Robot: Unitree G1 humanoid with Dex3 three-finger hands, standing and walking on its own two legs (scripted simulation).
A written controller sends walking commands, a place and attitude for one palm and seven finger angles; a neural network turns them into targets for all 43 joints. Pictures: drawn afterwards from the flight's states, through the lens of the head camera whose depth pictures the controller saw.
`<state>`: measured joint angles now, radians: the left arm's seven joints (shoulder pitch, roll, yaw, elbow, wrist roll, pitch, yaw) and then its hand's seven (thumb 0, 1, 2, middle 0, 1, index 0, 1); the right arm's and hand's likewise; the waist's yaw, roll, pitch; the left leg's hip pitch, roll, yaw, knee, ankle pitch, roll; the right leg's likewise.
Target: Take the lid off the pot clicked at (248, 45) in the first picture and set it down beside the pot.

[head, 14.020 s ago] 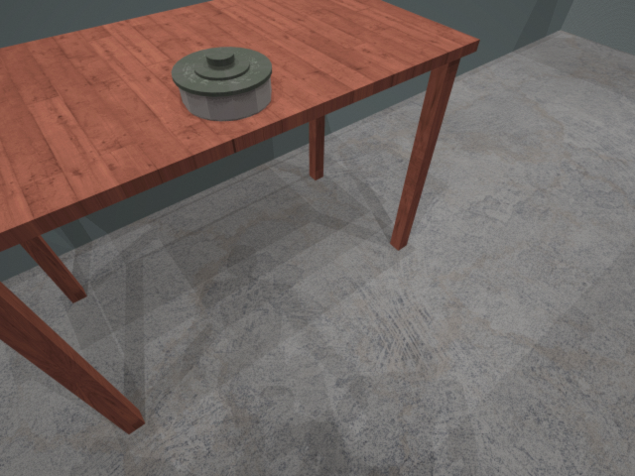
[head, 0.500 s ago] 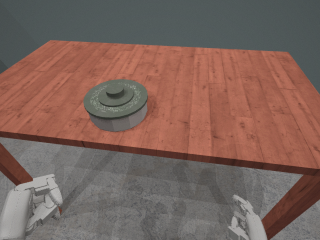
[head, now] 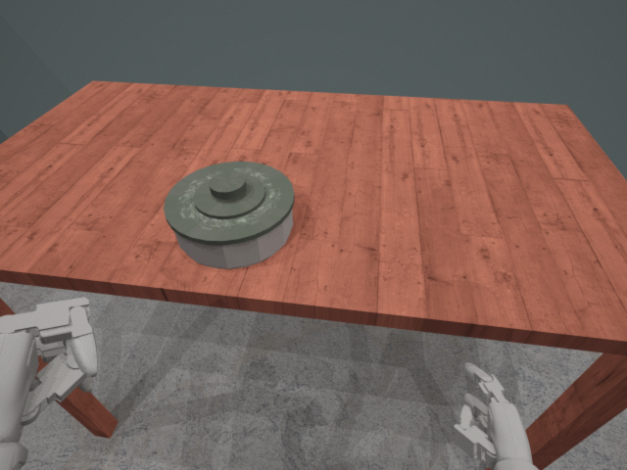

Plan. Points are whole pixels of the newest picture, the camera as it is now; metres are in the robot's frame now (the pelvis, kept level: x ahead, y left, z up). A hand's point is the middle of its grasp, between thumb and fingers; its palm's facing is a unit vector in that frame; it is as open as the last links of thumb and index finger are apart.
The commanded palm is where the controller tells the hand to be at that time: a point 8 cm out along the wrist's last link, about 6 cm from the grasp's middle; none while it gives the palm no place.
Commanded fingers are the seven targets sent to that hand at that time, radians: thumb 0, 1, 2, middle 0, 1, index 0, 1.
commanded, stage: raise the hand higher, near the body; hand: left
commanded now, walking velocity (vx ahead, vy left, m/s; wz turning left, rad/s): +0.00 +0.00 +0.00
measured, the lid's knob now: (227, 185) +0.44 +0.19 +0.15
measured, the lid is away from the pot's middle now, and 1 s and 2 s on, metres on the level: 0.00 0.00 0.00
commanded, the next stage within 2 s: reach forward and open the fingers in 0.30 s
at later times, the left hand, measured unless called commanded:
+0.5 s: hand (76, 299) +0.18 +0.23 +0.22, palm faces +0.47 -0.60 -0.65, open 3.1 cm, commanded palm +0.13 +0.27 +0.24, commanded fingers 0.00 0.76 1.03 -1.27 -1.29 -1.27 -1.29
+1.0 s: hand (71, 291) +0.20 +0.26 +0.20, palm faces -0.03 +0.04 -1.00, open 4.7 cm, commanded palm +0.17 +0.26 +0.26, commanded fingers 0.00 -0.10 1.55 -1.03 -0.40 -1.03 -0.40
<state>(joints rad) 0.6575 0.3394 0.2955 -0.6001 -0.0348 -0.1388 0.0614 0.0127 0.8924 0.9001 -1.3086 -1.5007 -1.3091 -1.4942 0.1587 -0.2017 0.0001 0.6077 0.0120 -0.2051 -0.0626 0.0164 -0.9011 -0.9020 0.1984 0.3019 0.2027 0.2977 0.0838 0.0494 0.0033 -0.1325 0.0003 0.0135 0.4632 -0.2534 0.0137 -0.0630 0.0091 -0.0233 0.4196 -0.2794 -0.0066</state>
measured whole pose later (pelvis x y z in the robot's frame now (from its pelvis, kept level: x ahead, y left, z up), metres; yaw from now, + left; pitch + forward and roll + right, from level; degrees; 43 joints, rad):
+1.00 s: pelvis -0.03 +0.00 +0.00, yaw +2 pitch -2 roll +0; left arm 0.06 0.78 0.14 -0.40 0.68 0.13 -0.36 0.00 0.23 1.35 -1.15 -0.74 -1.15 -0.73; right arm 0.07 -0.29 0.05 0.56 0.06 0.04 -0.03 0.01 -0.90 -0.90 0.20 0.30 0.20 0.30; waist 0.10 0.14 0.00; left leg -0.25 -0.02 -0.02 0.46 -0.18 0.02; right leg -0.18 -0.01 -0.06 0.45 -0.24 0.00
